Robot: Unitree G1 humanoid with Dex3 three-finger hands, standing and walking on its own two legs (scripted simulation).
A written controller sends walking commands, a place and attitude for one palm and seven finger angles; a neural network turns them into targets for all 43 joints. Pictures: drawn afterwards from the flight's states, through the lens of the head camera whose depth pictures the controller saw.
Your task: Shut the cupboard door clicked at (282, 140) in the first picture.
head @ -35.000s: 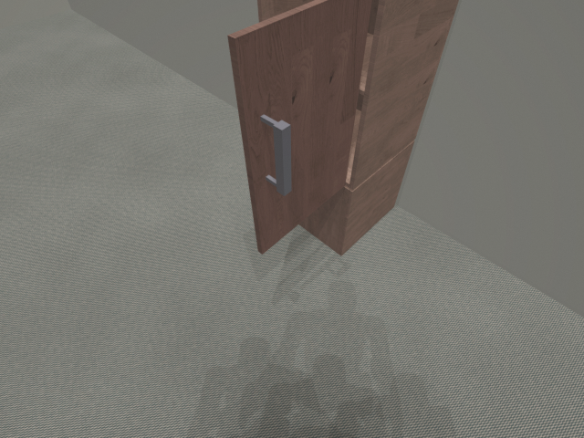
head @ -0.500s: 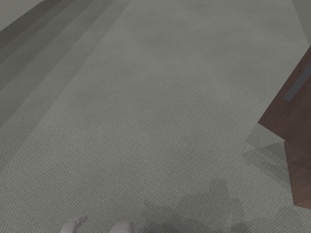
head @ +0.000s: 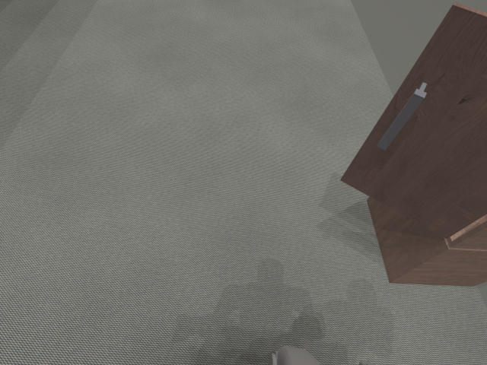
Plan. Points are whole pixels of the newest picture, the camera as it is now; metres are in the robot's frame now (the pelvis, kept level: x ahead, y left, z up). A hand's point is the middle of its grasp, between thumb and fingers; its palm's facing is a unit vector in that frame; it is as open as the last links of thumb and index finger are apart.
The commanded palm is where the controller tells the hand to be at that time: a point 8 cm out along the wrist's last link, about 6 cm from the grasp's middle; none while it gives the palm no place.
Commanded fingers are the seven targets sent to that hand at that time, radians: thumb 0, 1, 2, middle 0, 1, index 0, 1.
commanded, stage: turn to face it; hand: left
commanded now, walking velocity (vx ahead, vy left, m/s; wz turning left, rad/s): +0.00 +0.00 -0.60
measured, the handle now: (401, 117) +0.70 -0.34 -0.01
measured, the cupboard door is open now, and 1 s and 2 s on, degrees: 57 57 57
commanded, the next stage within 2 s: take the last steps up to it in 0.80 s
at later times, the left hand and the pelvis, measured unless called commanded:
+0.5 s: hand (180, 340) +0.17 +0.12 -0.16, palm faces -0.28 -0.93 -0.25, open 7.4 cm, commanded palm none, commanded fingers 0.00 0.90 0.90 -0.20 -0.30 -0.20 -0.30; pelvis +0.02 -0.04 -0.01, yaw -17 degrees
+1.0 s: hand (172, 314) +0.22 +0.15 -0.17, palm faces -0.43 -0.88 -0.20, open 7.4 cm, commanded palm none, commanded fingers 0.00 0.90 0.90 -0.20 -0.30 -0.20 -0.30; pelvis +0.06 +0.00 +0.00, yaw -28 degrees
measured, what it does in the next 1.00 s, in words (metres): steps on the spot, turning right: right foot, then left foot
